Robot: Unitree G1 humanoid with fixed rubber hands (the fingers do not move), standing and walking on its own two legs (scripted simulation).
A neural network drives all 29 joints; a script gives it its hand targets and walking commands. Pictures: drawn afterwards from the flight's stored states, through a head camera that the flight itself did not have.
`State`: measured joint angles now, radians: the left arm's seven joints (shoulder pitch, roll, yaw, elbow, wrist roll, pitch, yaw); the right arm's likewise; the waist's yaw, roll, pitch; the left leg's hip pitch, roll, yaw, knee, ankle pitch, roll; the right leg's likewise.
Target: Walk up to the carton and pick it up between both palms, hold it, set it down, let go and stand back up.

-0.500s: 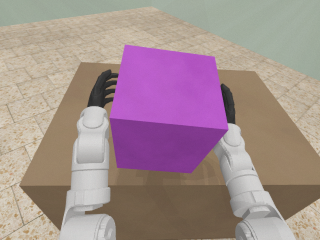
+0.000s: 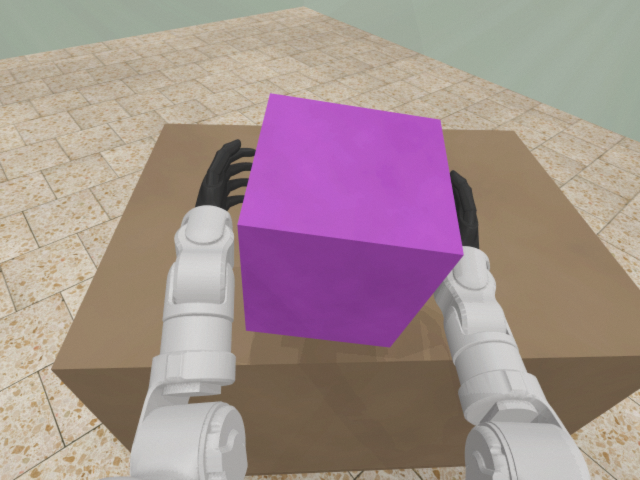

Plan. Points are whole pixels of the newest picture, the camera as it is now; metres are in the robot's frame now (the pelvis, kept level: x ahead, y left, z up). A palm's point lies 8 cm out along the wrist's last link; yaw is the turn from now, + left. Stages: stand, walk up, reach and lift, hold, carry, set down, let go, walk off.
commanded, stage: set down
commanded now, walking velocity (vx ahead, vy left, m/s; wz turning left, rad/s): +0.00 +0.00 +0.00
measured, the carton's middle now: (335, 232) +0.39 -0.03 +0.12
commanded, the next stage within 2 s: none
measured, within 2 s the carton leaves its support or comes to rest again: neither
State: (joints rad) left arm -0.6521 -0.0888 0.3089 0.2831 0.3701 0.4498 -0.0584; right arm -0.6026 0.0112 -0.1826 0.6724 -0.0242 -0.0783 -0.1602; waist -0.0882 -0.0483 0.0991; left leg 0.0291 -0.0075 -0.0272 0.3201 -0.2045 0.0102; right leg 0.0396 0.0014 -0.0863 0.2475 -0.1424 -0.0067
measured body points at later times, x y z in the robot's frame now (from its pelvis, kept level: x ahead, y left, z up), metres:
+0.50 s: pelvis +0.01 -0.01 +0.00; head +0.01 +0.01 +0.45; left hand +0.43 +0.11 +0.14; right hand +0.40 -0.19 +0.12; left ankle -0.01 +0.11 -0.75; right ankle +0.01 -0.11 -0.75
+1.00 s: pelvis +0.02 -0.01 +0.00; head +0.02 +0.01 +0.45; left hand +0.44 +0.11 +0.11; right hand +0.40 -0.19 +0.10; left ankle -0.01 +0.11 -0.75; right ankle +0.01 -0.11 -0.75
